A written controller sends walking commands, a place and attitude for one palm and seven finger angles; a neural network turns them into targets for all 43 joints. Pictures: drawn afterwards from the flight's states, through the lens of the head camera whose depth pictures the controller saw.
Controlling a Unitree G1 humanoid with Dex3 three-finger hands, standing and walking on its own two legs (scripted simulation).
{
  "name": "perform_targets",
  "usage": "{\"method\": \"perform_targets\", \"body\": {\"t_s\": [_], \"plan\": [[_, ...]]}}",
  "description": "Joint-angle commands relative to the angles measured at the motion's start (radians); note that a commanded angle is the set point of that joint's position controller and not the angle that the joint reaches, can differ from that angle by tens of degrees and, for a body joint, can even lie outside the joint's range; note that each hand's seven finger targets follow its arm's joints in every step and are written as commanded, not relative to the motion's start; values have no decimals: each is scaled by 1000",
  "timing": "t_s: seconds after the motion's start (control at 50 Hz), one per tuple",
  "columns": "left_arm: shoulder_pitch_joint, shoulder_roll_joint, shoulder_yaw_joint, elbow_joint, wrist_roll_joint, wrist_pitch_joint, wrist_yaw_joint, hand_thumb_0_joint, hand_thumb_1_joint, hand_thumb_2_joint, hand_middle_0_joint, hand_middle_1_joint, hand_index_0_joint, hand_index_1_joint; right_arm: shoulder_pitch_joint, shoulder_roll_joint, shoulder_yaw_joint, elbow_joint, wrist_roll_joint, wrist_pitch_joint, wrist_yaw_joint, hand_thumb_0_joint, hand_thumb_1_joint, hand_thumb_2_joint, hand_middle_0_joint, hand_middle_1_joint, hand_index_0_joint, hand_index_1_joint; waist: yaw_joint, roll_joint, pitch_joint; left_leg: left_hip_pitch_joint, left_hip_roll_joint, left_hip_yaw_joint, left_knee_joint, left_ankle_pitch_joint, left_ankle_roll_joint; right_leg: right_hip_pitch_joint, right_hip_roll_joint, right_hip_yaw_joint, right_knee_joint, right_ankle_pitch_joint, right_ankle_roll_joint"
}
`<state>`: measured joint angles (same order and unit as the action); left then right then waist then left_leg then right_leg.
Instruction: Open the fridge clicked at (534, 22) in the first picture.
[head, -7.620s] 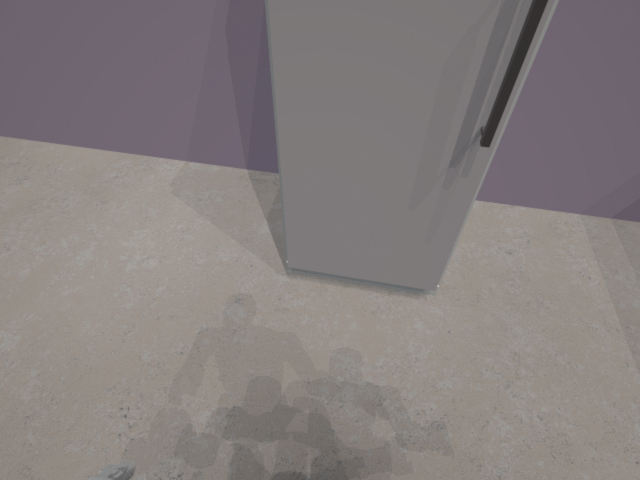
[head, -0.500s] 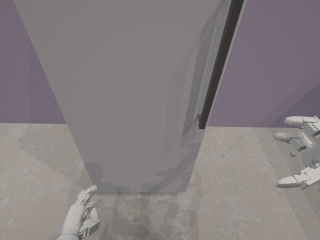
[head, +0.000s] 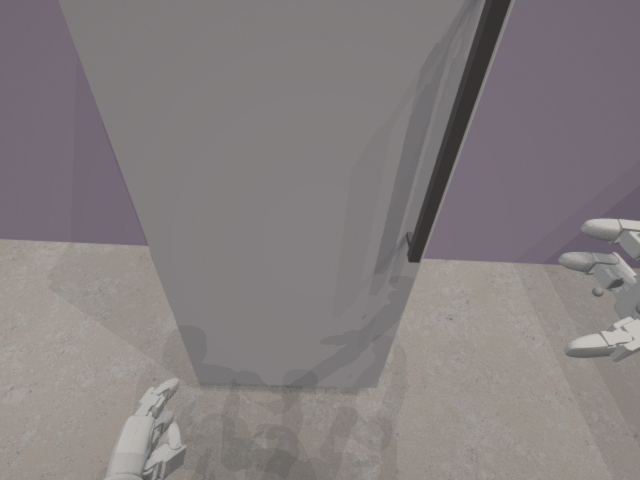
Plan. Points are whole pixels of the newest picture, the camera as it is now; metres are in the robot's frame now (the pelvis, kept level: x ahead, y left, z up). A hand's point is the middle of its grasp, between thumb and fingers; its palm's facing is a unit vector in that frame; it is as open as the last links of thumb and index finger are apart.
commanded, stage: raise the hand to about handle height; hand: right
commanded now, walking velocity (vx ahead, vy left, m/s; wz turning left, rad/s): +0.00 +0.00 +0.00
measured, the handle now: (443, 148) +0.52 -0.17 +0.19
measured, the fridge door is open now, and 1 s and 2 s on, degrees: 0 0 0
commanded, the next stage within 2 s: move the hooked fingers beside the handle in 0.14 s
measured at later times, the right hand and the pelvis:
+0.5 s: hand (586, 282) +0.29 -0.27 +0.17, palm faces +0.09 +1.00 -0.04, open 14.0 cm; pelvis -0.01 +0.00 +0.00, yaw +0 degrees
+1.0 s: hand (541, 245) +0.35 -0.25 +0.16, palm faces +0.06 +1.00 -0.02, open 14.0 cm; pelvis +0.00 +0.00 +0.00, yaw +0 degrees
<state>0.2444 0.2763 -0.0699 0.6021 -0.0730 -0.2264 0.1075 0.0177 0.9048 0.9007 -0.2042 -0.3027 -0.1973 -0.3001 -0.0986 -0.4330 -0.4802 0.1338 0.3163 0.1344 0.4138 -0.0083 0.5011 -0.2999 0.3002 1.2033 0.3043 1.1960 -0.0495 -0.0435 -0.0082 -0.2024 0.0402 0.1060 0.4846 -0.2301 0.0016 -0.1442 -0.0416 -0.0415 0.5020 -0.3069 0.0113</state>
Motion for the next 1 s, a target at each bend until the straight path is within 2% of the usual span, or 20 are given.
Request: {"method": "perform_targets", "body": {"t_s": [0.0,0.18,0.3,0.32,0.4,0.42,0.44,0.46,0.52,0.58,0.6,0.62,0.66,0.74,0.76,0.84,0.9,0.94,0.96,0.98], "plan": [[-128,108,38,-166,-4,-66,18,0,900,900,-200,-300,-200,-300,-324,-285,-73,-196,18,-51,-4,0,500,-300,300,1200,300,1200,3,-64,-131,70,-28,-50,-77,129,15,-24,47,33,-90,174,-32],[-132,109,37,-169,-1,-63,14,0,900,900,-200,-300,-200,-300,-295,-303,-99,-183,32,-48,9,0,500,-300,300,1200,300,1200,-6,-19,-155,98,-31,-46,-70,170,15,-29,46,38,-88,205,-32],[-124,109,40,-162,-3,-61,18,0,900,900,-200,-300,-200,-300,-361,-275,-58,-175,25,-50,3,0,500,-300,300,1200,300,1200,11,-21,-152,72,-33,-45,-71,162,13,-16,44,38,-86,196,-31],[-127,108,38,-159,-3,-61,20,0,900,900,-200,-300,-200,-300,-374,-270,-48,-173,20,-52,1,0,500,-300,300,1200,300,1200,13,-50,-149,66,-32,-43,-70,160,16,-13,46,40,-88,195,-29],[-118,109,39,-152,-5,-55,25,0,900,900,-200,-300,-200,-300,-426,-268,-31,-131,7,-57,-12,0,500,-300,300,1200,300,1200,23,-12,-141,55,-32,-42,-76,125,14,-23,43,43,-94,170,-30],[-121,108,37,-150,-5,-56,26,0,900,900,-200,-300,-200,-300,-461,-249,-5,-132,3,-62,-14,0,500,-300,300,1200,300,1200,28,-30,-139,45,-32,-41,-75,120,16,-18,44,45,-97,165,-29],[-120,109,40,-154,-4,-58,27,0,900,900,-200,-300,-200,-300,-458,-266,-23,-138,0,-67,-21,0,500,-300,300,1200,300,1200,17,-46,-166,57,-32,-39,-68,125,19,-9,45,50,-98,175,-27],[-123,107,37,-154,0,-57,25,0,900,900,-200,-300,-200,-300,-459,-259,-9,-135,-2,-68,-24,0,500,-300,300,1200,300,1200,17,-31,-164,65,-31,-44,-71,141,20,-9,43,45,-94,190,-30],[-118,106,38,-150,-3,-55,26,0,900,900,-200,-300,-200,-300,-487,-253,-4,-105,-13,-67,-36,0,500,-300,300,1200,300,1200,18,-66,-168,60,-29,-40,-66,152,22,-10,43,46,-98,197,-26],[-109,115,42,-148,1,-47,22,0,900,900,-200,-300,-200,-300,-473,-292,-45,-57,-14,-67,-44,0,500,-300,300,1200,300,1200,8,3,-185,88,-26,-40,-62,172,21,-32,41,44,-98,211,-29],[-112,113,41,-150,0,-44,21,0,900,900,-200,-300,-200,-300,-476,-284,-36,-45,-17,-64,-43,0,500,-300,300,1200,300,1200,8,-13,-190,90,-25,-42,-59,183,21,-34,42,39,-98,218,-28],[-112,112,40,-149,-2,-41,20,0,900,900,-200,-300,-200,-300,-496,-276,-25,-31,-19,-61,-43,0,500,-300,300,1200,300,1200,13,-37,-176,76,-24,-44,-62,175,22,-37,43,36,-98,207,-26],[-103,116,42,-147,-1,-36,20,0,900,900,-200,-300,-200,-300,-532,-282,-18,-8,-24,-67,-47,0,500,-300,300,1200,300,1200,18,0,-171,73,-27,-41,-64,160,22,-41,38,40,-100,202,-27],[-94,114,47,-149,-1,-38,22,0,900,900,-200,-300,-200,-300,-589,-259,8,-27,-27,-91,-48,0,500,-300,300,1200,300,1200,27,-52,-223,70,-27,-47,-54,195,24,-5,42,36,-90,227,-28],[-86,118,47,-147,2,-35,21,0,900,900,-200,-300,-200,-300,-565,-277,-8,-7,-27,-92,-50,0,500,-300,300,1200,300,1200,21,1,-218,82,-29,-45,-54,200,23,-21,37,38,-89,234,-29],[-79,121,50,-140,-3,-28,22,0,900,900,-200,-300,-200,-300,-605,-257,18,28,-37,-89,-55,0,500,-300,300,1200,300,1200,30,-30,-211,60,-26,-45,-53,188,24,-28,40,37,-94,216,-27],[-70,126,52,-131,-5,-19,24,0,900,900,-200,-300,-200,-300,-648,-262,26,81,-44,-85,-68,0,500,-300,300,1200,300,1200,41,7,-192,46,-26,-49,-59,169,21,-45,38,35,-93,195,-32],[-63,125,53,-129,-3,-17,27,0,900,900,-200,-300,-200,-300,-710,-259,40,81,-52,-95,-77,0,500,-300,300,1200,300,1200,50,-12,-211,41,-26,-51,-59,167,21,-34,39,36,-90,195,-32],[-60,126,55,-129,-1,-15,25,0,900,900,-200,-300,-200,-300,-709,-284,25,76,-55,-103,-81,0,500,-300,300,1200,300,1200,42,-14,-227,54,-27,-55,-58,179,23,-29,36,32,-85,211,-32],[-61,123,52,-129,-1,-14,25,0,900,900,-200,-300,-200,-300,-743,-263,48,72,-57,-112,-81,0,500,-300,300,1200,300,1200,50,-32,-237,56,-24,-56,-56,187,24,-22,39,33,-87,214,-32]]}}
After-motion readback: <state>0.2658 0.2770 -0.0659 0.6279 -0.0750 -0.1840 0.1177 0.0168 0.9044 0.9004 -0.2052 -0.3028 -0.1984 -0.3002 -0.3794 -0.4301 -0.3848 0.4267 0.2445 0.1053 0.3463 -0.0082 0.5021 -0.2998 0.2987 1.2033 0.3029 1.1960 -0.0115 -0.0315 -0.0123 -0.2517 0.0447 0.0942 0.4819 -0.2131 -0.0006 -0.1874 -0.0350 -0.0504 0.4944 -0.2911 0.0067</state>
